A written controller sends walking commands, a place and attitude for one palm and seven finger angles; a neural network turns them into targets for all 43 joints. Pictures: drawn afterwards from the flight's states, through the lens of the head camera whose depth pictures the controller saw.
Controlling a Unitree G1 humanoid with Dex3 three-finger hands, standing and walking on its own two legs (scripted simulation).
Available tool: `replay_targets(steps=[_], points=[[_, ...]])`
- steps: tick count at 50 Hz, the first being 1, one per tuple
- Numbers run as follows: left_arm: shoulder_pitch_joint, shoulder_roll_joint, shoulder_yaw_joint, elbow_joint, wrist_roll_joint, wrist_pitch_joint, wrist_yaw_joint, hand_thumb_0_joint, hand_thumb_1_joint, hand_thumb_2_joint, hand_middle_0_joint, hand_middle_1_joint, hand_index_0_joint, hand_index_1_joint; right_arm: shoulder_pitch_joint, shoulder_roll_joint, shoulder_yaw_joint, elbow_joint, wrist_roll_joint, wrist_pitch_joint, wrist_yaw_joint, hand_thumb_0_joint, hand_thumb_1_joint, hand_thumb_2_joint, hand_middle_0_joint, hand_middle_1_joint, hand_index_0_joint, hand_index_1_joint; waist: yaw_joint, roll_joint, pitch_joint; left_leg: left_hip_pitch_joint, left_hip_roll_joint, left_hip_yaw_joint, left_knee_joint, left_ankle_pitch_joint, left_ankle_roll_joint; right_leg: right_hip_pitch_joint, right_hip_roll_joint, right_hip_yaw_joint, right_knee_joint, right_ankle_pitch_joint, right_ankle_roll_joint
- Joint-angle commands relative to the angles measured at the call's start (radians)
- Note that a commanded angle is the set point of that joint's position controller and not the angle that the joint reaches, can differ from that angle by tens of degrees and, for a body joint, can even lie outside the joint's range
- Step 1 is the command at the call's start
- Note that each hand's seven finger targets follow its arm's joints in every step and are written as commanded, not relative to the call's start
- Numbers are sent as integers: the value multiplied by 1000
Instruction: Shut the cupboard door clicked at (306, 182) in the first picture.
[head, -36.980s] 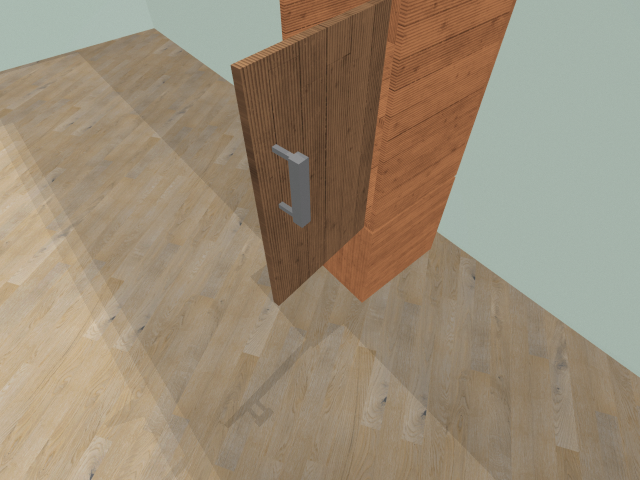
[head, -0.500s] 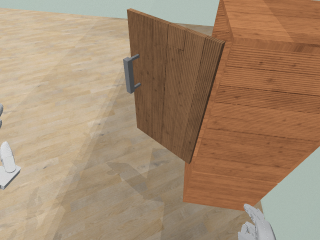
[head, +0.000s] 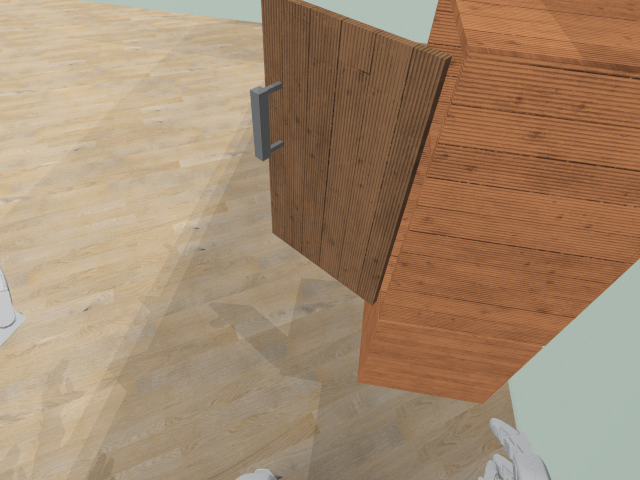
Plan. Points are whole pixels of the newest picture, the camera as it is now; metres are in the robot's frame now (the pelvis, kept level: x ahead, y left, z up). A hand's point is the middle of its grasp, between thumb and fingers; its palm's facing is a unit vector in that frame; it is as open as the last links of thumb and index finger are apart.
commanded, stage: step back with the hand held close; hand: left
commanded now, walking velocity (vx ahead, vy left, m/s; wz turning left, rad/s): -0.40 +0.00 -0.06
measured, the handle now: (269, 121) +0.73 +0.12 +0.06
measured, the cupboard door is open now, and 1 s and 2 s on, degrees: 58 58 58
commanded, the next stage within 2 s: stop stepping back and stand still in 0.50 s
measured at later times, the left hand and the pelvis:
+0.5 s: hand out of the picture +0.13 +0.29 +0.20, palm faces +0.49 -0.78 -0.39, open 7.4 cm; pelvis -0.06 +0.01 +0.02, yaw -1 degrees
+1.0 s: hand out of the picture +0.12 +0.30 +0.18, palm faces +0.42 -0.86 -0.29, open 7.4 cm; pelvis -0.12 +0.04 -0.01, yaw -5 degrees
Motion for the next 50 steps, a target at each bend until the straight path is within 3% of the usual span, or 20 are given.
replay_targets(steps=[1, 6, 9, 11, 13, 14, 16, 17, 19, 24, 29, 31, 32, 36, 40, 43, 45, 47, 49, 50], points=[[-20, 154, 141, -216, -10, -66, 7, 0, 900, 900, -200, -300, -200, -300, -112, -153, -60, -152, -2, -64, -6, 0, -900, -900, 200, 300, 200, 300, 26, 100, -108, -322, 196, -227, -344, -409, 53, 409, -11, 90, 72, 216, -31], [-55, 179, 126, -274, -16, -61, 17, 0, 900, 900, -200, -300, -200, -300, -108, -128, -59, -128, -10, -64, 5, 0, -900, -900, 200, 300, 200, 300, 17, -3, -128, -97, 58, -90, -89, -350, -33, 116, -199, 341, -213, 13, -109], [-52, 181, 89, -250, -23, -42, 38, 0, 900, 900, -200, -300, -200, -300, -110, -87, -49, -108, -9, -34, 14, 0, -900, -900, 200, 300, 200, 300, 6, -139, -135, 157, -2, -34, 82, -154, -78, -105, -312, 349, -351, 18, -156], [-30, 195, 108, -226, -22, -38, 48, 0, 900, 900, -200, -300, -200, -300, -107, -91, -52, -99, -11, -18, 9, 0, -900, -900, 200, 300, 200, 300, -1, -109, -131, 208, 6, -46, 41, -127, -71, -138, -288, 276, -348, 30, -140], [-32, 175, 94, -237, -22, -42, 44, 0, 900, 900, -200, -300, -200, -300, -118, -108, -47, -117, -6, -12, -1, 0, -900, -900, 200, 300, 200, 300, 1, -4, -87, 153, 69, -118, -184, -119, -37, -99, -144, 149, -256, -34, -72], [-34, 179, 105, -243, -22, -51, 43, 0, 900, 900, -200, -300, -200, -300, -129, -122, -51, -127, 1, -20, -9, 0, -900, -900, 200, 300, 200, 300, 6, 91, -91, 63, 129, -167, -287, -182, -10, -2, -67, 88, -170, -27, -39], [-35, 161, 129, -228, -12, -67, 28, 0, 900, 900, -200, -300, -200, -300, -160, -144, -58, -143, 1, -48, -20, 0, -900, -900, 200, 300, 200, 300, 25, 315, -120, -288, 325, -372, -585, -583, 70, 345, 68, -17, 190, -54, 4], [-32, 167, 146, -223, -14, -59, 20, 0, 900, 900, -200, -300, -200, -300, -147, -142, -66, -137, -8, -58, -21, 0, -900, -900, 200, 300, 200, 300, 27, 294, -122, -313, 374, -384, -608, -579, 85, 369, 69, -4, 304, -83, 3], [-26, 132, 111, -224, -26, -47, 8, 0, 900, 900, -200, -300, -200, -300, -142, -131, -72, -124, -11, -73, -5, 0, -900, -900, 200, 300, 200, 300, 34, 179, -134, -171, 352, -304, -531, -420, 73, 265, 59, -1, 316, -166, -7], [-65, 89, 3, -273, -60, -29, 3, 0, 900, 900, -200, -300, -200, -300, -134, -107, -42, -75, -17, -105, 21, 0, -900, -900, 200, 300, 200, 300, 35, 228, -162, 197, 281, -192, -540, -213, -17, 136, 34, -62, -49, -267, -24], [-136, 176, 57, -280, -59, -46, -2, 0, 900, 900, -200, -300, -200, -300, -128, -99, -36, -46, -30, -70, 18, 0, -900, -900, 200, 300, 200, 300, 33, 135, -231, 413, 202, -34, -291, 216, -102, 100, -88, 47, -394, 6, -81], [-111, 240, 131, -284, -60, -49, 6, 0, 900, 900, -200, -300, -200, -300, -151, -90, -34, -58, -37, -77, 11, 0, -900, -900, 200, 300, 200, 300, 45, 98, -305, 457, 146, 44, -229, 187, -116, 87, -135, 31, -347, 132, -78], [-102, 163, 57, -271, -69, -34, -5, 0, 900, 900, -200, -300, -200, -300, -131, -71, -41, -73, -3, -74, 8, 0, -900, -900, 200, 300, 200, 300, 15, -2, -299, 509, 87, 63, -179, 121, -111, 27, -130, -3, -330, 105, -76], [108, 248, 177, -222, -83, 29, 7, 0, 900, 900, -200, -300, -200, -300, -151, -94, -20, -122, -11, -30, -4, 0, -900, -900, 200, 300, 200, 300, 20, 10, -144, 411, 35, 13, -42, -41, -105, -133, -203, 68, -402, -223, -145], [-61, 182, 80, -141, -58, 46, 22, 0, 900, 900, -200, -300, -200, -300, -111, -107, -22, -94, -3, -15, -18, 0, -900, -900, 200, 300, 200, 300, -13, -122, 90, 285, 30, -54, 115, -69, -98, -261, -260, 99, -445, -384, -170], [-212, 166, 32, -80, -36, 38, 22, 0, 900, 900, -200, -300, -200, -300, -91, -129, -27, -79, 6, -46, -30, 0, -900, -900, 200, 300, 200, 300, -28, -45, 179, 278, 59, -112, -16, -106, -78, -258, -178, 0, -310, -350, -114], [-239, 156, 24, -132, -36, 22, 16, 0, 900, 900, -200, -300, -200, -300, -109, -142, -30, -95, 7, -72, -31, 0, -900, -900, 200, 300, 200, 300, -17, 179, 167, 203, 108, -268, -328, -370, -77, -143, -52, -56, -142, -373, -64], [-234, 181, 69, -241, -49, -7, 16, 0, 900, 900, -200, -300, -200, -300, -116, -152, -33, -109, -1, -106, -21, 0, -900, -900, 200, 300, 200, 300, 22, 372, 58, 54, 185, -446, -699, -701, -159, 160, 104, -94, 104, -358, -43], [-125, 187, 95, -306, -59, -10, 5, 0, 900, 900, -200, -300, -200, -300, -101, -125, -39, -102, -16, -122, 5, 0, -900, -900, 200, 300, 200, 300, 52, 344, -75, 94, 183, -359, -719, -606, -215, 269, 130, -108, 118, -342, -56], [-52, 182, 95, -357, -64, -12, -2, 0, 900, 900, -200, -300, -200, -300, -96, -112, -41, -111, -19, -125, 20, 0, -900, -900, 200, 300, 200, 300, 57, 356, -149, 115, 160, -259, -667, -499, -204, 337, 125, -123, 39, -333, -66]])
